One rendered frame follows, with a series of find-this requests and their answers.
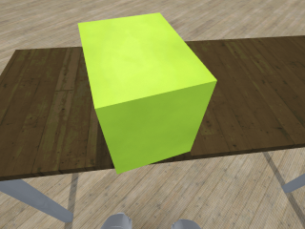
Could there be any left robot thigh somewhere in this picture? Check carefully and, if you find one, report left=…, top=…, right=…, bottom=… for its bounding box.
left=100, top=214, right=132, bottom=229

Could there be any right robot thigh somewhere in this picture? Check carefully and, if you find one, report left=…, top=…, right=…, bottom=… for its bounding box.
left=171, top=219, right=201, bottom=229

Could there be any robot thigh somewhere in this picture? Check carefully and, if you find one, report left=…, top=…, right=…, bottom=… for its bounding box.
left=171, top=219, right=201, bottom=229
left=100, top=214, right=132, bottom=229

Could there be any carton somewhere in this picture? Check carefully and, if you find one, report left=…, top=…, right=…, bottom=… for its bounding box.
left=78, top=12, right=217, bottom=174

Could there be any table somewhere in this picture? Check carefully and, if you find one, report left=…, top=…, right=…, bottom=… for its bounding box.
left=0, top=35, right=305, bottom=223

